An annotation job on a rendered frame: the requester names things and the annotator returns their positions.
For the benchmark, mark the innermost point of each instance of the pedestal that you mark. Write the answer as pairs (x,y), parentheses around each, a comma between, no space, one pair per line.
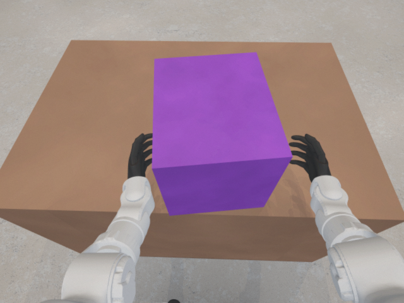
(63,177)

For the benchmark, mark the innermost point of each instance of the robot right hand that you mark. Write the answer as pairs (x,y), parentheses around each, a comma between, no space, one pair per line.
(316,163)

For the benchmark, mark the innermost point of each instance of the carton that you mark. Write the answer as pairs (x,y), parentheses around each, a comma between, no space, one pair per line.
(218,142)

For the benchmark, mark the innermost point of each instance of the robot left hand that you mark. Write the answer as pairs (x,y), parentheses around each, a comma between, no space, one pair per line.
(137,164)

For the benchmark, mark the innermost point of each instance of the right robot upper arm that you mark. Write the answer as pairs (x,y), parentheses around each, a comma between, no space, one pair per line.
(366,271)

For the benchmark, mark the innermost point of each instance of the robot right forearm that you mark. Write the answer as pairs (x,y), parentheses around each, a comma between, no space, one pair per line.
(334,219)

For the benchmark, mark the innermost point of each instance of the left robot upper arm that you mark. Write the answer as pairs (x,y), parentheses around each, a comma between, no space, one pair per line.
(99,277)

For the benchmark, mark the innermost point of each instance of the robot left forearm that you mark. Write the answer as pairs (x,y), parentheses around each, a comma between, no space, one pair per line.
(129,227)

